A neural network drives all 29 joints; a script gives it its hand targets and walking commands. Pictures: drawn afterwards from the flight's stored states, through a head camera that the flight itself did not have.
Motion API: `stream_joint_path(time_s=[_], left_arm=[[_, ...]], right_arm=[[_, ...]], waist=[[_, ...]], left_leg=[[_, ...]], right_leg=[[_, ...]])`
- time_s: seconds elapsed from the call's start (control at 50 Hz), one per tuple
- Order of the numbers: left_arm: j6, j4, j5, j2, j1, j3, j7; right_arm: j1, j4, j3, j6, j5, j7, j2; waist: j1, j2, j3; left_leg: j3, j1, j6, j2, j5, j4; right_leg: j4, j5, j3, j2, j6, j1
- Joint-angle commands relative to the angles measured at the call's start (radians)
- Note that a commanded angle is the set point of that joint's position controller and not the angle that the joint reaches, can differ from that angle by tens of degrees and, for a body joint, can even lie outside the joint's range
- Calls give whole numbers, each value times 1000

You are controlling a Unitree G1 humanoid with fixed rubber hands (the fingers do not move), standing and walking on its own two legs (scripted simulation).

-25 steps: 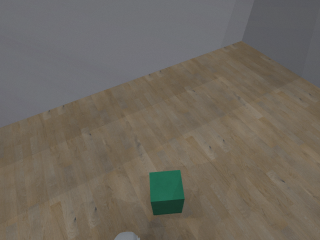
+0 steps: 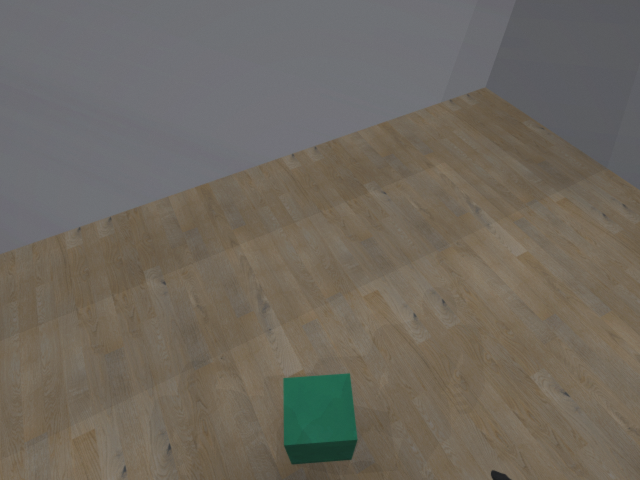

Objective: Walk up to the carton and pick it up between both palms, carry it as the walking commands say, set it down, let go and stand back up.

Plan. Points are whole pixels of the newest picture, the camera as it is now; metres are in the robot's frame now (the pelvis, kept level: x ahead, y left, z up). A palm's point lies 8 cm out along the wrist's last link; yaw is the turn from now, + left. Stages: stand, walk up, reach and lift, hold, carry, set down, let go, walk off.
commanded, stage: walk up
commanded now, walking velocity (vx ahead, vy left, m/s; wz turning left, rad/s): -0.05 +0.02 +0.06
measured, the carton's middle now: (319, 421) +0.33 +0.04 -0.64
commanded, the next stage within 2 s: stand in 0.64 s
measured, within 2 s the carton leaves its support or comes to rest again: neither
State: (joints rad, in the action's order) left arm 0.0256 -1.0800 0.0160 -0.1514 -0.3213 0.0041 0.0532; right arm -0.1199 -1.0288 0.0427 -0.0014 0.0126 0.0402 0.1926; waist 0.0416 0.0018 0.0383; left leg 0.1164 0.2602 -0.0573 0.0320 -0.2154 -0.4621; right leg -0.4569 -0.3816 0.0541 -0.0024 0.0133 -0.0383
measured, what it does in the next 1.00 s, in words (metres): stands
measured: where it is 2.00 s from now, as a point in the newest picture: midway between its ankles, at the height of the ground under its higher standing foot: outside the picture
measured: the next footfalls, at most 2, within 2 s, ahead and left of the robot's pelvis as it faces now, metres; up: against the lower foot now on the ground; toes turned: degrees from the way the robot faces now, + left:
none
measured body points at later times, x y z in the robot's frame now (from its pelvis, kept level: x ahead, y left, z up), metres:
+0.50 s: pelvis -0.01 +0.02 +0.00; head +0.00 +0.02 +0.45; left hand -0.05 +0.24 -0.16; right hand +0.03 -0.21 -0.16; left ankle +0.02 +0.10 -0.74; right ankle -0.12 -0.09 -0.74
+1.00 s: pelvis -0.04 +0.02 -0.03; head +0.01 +0.02 +0.42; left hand +0.11 +0.27 -0.15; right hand +0.15 -0.21 -0.15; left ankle +0.02 +0.10 -0.74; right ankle -0.12 -0.09 -0.74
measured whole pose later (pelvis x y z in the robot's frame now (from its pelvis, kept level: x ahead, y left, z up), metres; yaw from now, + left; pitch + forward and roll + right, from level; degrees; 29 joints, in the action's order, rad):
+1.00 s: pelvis -0.04 +0.02 -0.03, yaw +1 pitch +8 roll +1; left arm -0.43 -0.70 -0.09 -0.23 -0.01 -0.01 0.10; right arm 0.06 -0.80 -0.03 0.40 -0.01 0.01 0.21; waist 0.04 0.03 -0.04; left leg 0.13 0.58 -0.08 0.01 -0.25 -0.69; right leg -0.74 -0.51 0.06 0.04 0.01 -0.37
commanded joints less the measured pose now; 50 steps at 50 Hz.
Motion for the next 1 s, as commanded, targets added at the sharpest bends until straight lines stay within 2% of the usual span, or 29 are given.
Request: stream_joint_path(time_s=[0.0,0.04,0.06,0.08,0.1,0.12,0.14,0.16,0.18,0.2,0.22,0.24,0.26,0.28,0.3,0.34,0.38,0.46,0.62,0.64,0.82,0.84,0.86,0.88,0.9,0.92,0.94,0.96,0.98], left_arm=[[-12,-30,1,-113,-156,24,14],[-18,-32,4,-142,-153,35,22],[-20,-39,6,-147,-166,37,24],[-23,-48,9,-143,-167,34,25],[-25,-42,11,-155,-126,37,23],[-26,-38,11,-147,-81,34,20],[-26,-36,8,-146,-43,32,17],[-25,-39,4,-147,-17,30,13],[-23,-46,-2,-148,-10,29,10],[-16,-49,-10,-129,-39,26,9],[-14,-54,-15,-117,-69,25,8],[-14,-56,-14,-111,-76,24,7],[-16,-54,-11,-96,-80,21,4],[-19,-54,-9,-85,-87,17,3],[-21,-55,-6,-81,-99,15,1],[-23,-63,-4,-91,-117,15,0],[-22,-72,-2,-98,-123,18,2],[-18,-85,-2,-80,-114,16,7],[-16,-96,0,-71,-119,19,12],[-14,-97,0,-50,-138,17,8],[-12,-96,3,-39,-173,7,2],[-39,254,-146,-112,178,-34,30],[-112,605,-142,-98,529,-81,57],[-187,747,-142,-90,836,-57,77],[-275,651,-149,-130,674,-19,72],[-387,562,-122,-141,498,-7,59],[-504,501,-93,-129,373,-16,49],[-593,444,-100,-62,258,-45,40],[-656,376,-114,-18,160,-48,31]], right_arm=[[-18,29,23,4,1,1,95],[-7,34,31,20,-2,-5,102],[4,41,26,26,-6,-8,83],[15,50,17,28,-11,-9,57],[11,50,14,36,-18,-10,52],[0,47,8,37,-22,-11,44],[-9,40,3,36,-21,-11,44],[-26,27,-2,31,-19,-10,43],[-62,8,-4,24,-18,-8,46],[-96,-7,3,14,-17,-6,73],[-142,-27,8,8,-11,-3,94],[-167,-44,9,5,-11,0,97],[-169,-51,6,6,-15,3,92],[-151,-44,1,8,-16,6,88],[-128,-35,-1,9,-16,8,86],[-93,-25,-3,8,-16,6,75],[-89,-25,0,6,-16,3,66],[-120,-40,2,4,-20,-3,45],[-137,-54,1,6,-25,-7,34],[-144,-60,-3,6,-27,-6,28],[-155,-77,-10,3,-22,-2,27],[196,274,15,37,28,-18,131],[523,382,-19,98,53,-15,106],[393,333,-34,162,22,-10,104],[293,314,-62,241,2,-17,110],[218,297,-70,337,-18,-21,101],[205,285,-58,435,-34,-23,123],[195,306,-55,516,-37,-28,135],[169,317,-59,572,-41,-37,155]], waist=[[13,26,-86],[25,44,-61],[33,82,-45],[30,135,-13],[19,176,19],[1,186,44],[-14,159,67],[-31,128,78],[-52,97,67],[-57,42,24],[-58,-8,-32],[-55,-34,-47],[-46,-51,-42],[-34,-62,-38],[-22,-71,-30],[-12,-49,-14],[-16,-24,-5],[-30,10,12],[-35,21,43],[-28,21,43],[-26,22,59],[-73,-62,-189],[-114,46,-235],[-128,105,-197],[-105,128,-166],[-32,65,-157],[0,24,-108],[16,-7,-123],[33,-21,-160]], left_leg=[[-114,-125,12,-127,529,-38],[-91,-5,28,-94,365,-92],[-74,80,37,-73,218,-121],[-64,156,42,-54,23,-147],[-62,185,46,-53,-120,-204],[-72,168,48,-71,-176,-234],[-77,143,49,-74,-177,-212],[-73,91,49,-74,-123,-140],[-64,3,50,-73,21,-36],[-97,-122,37,-101,268,-17],[-144,-210,7,-146,476,-3],[-181,-254,-14,-187,592,6],[-212,-254,-30,-213,613,19],[-239,-225,-37,-228,551,45],[-253,-178,-33,-227,471,72],[-236,-113,-10,-187,312,104],[-212,-105,6,-147,248,99],[-200,-117,12,-125,209,91],[-207,-84,11,-107,175,76],[-203,-100,11,-112,165,88],[-207,-121,10,-111,184,103],[-70,85,37,-56,-185,-137],[-107,18,32,-75,-164,-163],[-133,53,28,-76,-189,-183],[-131,-45,30,-65,-124,-177],[-135,-87,45,-60,-82,-181],[-149,-98,54,-73,13,-178],[-165,-107,48,-84,136,-177],[-183,-118,26,-87,288,-180]], right_leg=[[10,700,-44,153,5,-27],[3,768,-60,203,28,23],[21,781,-81,235,49,67],[45,832,-106,269,70,93],[71,849,-165,328,107,54],[96,834,-174,337,125,0],[105,831,-160,318,118,-37],[95,834,-123,279,95,-63],[63,844,-77,228,66,-81],[32,752,-35,167,36,-124],[16,512,-16,122,13,-133],[11,293,-5,97,2,-150],[30,137,0,79,-4,-165],[57,70,-4,70,-4,-156],[84,73,-6,71,-3,-127],[121,121,-21,102,0,-81],[136,158,-31,127,8,-74],[151,142,-31,142,16,-103],[156,112,-25,158,22,-123],[178,107,-41,162,25,-117],[195,156,-30,162,14,-98],[-46,-136,-14,98,74,-594],[-133,-104,-39,111,64,-665],[-153,-117,-65,121,77,-695],[-113,-126,-53,133,89,-783],[-76,-90,-77,134,98,-765],[-73,13,-90,101,104,-757],[-90,71,-88,66,113,-720],[-111,148,-85,35,112,-670]])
